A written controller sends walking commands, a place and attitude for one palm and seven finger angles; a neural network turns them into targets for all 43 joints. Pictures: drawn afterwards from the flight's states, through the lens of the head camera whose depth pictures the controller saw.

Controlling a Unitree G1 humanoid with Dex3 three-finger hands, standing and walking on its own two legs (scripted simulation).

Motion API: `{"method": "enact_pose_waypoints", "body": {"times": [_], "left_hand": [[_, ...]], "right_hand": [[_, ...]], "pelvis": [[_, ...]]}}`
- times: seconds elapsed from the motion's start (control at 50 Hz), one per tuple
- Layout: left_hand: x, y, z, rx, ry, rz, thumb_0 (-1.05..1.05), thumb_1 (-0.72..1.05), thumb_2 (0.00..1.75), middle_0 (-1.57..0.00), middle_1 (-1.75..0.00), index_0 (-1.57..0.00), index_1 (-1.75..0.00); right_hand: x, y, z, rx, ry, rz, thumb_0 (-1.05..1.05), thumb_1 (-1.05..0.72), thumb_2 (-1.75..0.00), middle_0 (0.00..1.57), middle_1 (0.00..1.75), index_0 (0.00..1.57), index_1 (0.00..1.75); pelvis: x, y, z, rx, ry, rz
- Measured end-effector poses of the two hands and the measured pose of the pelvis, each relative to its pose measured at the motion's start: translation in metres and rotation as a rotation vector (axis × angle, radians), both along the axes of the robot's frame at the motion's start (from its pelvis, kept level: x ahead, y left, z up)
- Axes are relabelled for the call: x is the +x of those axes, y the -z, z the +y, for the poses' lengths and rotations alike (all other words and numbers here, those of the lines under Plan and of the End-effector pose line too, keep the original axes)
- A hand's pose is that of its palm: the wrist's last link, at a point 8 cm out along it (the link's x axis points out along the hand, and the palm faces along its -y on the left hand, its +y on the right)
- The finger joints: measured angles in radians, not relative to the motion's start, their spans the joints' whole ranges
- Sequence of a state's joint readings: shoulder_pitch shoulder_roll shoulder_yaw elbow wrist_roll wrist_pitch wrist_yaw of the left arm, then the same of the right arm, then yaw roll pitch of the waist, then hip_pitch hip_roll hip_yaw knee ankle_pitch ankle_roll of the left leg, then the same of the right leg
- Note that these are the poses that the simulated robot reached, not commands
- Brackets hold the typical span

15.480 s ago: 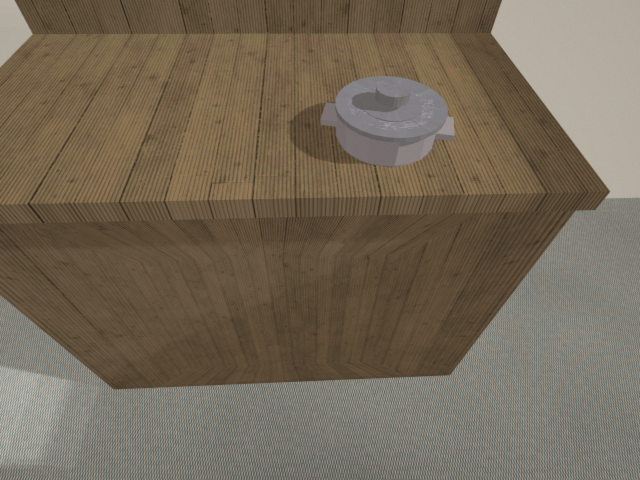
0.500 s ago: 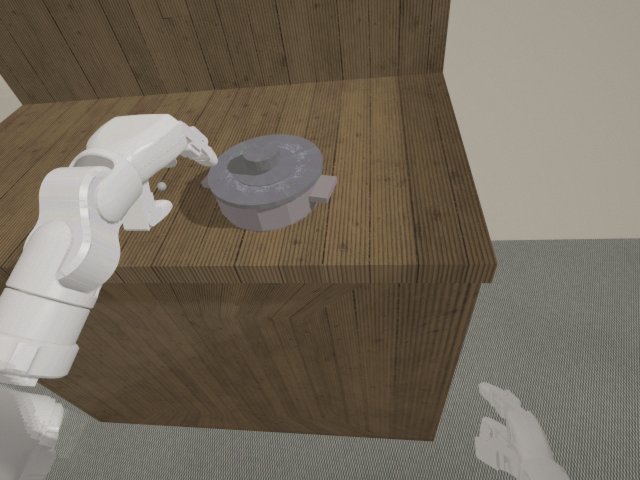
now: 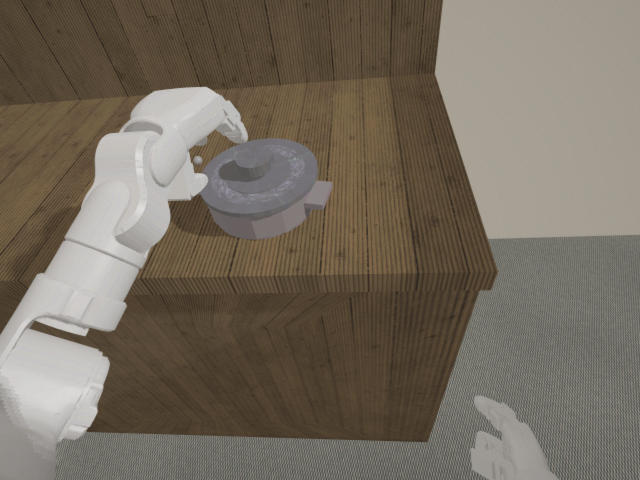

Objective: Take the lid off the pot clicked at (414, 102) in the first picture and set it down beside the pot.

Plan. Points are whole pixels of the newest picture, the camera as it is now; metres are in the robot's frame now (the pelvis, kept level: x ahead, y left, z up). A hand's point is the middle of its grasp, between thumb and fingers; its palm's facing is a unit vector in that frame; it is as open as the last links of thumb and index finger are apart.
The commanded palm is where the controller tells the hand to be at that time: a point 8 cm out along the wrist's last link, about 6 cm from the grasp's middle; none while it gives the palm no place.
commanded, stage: move the open hand above the knob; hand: left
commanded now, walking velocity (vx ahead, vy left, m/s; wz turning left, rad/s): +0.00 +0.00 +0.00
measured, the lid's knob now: (255, 161) +0.50 +0.12 +0.15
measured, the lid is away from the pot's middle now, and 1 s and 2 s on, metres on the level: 0.00 0.00 0.00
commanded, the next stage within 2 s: lower the open fingers around the knob in 1.66 s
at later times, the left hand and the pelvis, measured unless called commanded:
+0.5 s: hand (239, 129) +0.46 +0.12 +0.23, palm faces -0.15 -0.03 -0.99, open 10.0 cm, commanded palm +0.45 +0.13 +0.29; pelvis +0.01 +0.00 +0.00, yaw +0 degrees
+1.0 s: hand (239, 125) +0.48 +0.12 +0.22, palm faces -0.19 -0.04 -0.98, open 10.0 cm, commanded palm +0.45 +0.13 +0.29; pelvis +0.02 +0.00 +0.00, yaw -1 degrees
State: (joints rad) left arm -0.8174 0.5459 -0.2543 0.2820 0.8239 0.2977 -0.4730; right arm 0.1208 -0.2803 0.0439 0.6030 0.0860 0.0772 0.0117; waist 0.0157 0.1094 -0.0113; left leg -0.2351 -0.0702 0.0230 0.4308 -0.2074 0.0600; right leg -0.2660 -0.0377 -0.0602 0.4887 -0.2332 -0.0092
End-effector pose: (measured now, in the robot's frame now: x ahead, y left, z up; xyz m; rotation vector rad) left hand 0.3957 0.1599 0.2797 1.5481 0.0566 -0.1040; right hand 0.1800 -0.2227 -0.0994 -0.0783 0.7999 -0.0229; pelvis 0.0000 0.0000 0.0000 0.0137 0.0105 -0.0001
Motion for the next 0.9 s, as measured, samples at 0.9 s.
{"method": "enact_pose_waypoints", "body": {"times": [0.9], "left_hand": [[0.079,-0.005,-0.038,-0.020,-0.028,0.091,0.00,-0.39,1.70,-0.88,-0.08,-0.88,-0.08]], "right_hand": [[-0.051,0.016,-0.028,-0.052,0.125,0.172,0.01,-0.91,-0.89,0.20,0.30,0.20,0.29]], "pelvis": [[0.022,-0.003,0.000,0.000,0.015,0.053]]}}
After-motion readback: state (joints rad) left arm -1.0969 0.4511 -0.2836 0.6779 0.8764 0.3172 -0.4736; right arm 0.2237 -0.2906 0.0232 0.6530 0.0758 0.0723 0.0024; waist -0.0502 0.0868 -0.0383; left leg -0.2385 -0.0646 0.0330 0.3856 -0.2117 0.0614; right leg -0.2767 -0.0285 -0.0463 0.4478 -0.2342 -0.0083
